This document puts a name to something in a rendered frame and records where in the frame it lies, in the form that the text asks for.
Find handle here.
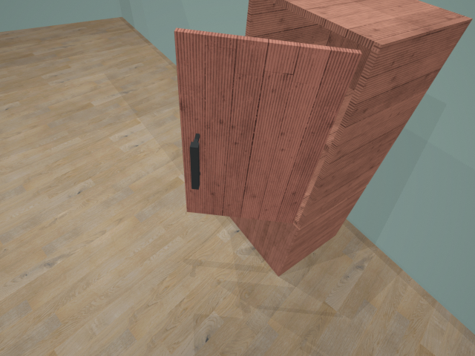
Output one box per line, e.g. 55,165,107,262
190,133,200,190

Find cupboard door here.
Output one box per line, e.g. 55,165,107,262
174,28,362,223

